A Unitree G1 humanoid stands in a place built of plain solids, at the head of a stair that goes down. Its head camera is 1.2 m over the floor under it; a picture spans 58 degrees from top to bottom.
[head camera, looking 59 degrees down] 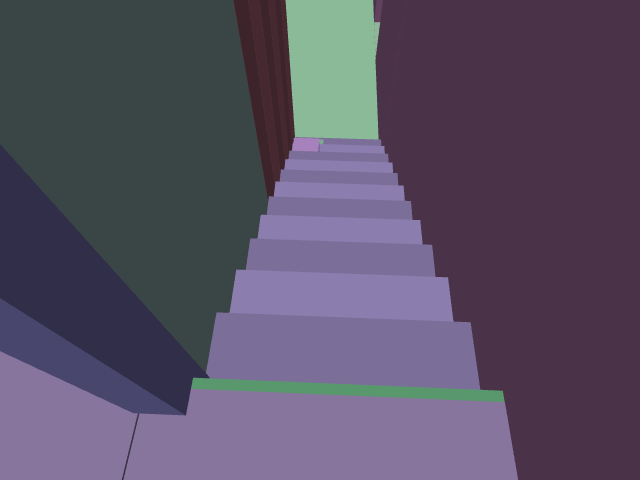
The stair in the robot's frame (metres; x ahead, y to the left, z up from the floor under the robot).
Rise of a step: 0.18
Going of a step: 0.26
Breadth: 0.85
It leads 2 degrees to the right of straight ahead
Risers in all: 12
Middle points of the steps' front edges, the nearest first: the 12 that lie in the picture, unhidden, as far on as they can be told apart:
0.27 -0.07 0.00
0.53 -0.08 -0.18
0.78 -0.09 -0.35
1.04 -0.10 -0.53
1.29 -0.11 -0.71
1.55 -0.12 -0.89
1.80 -0.13 -1.07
2.06 -0.14 -1.24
2.31 -0.15 -1.42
2.57 -0.16 -1.60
2.82 -0.17 -1.78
3.07 -0.18 -1.96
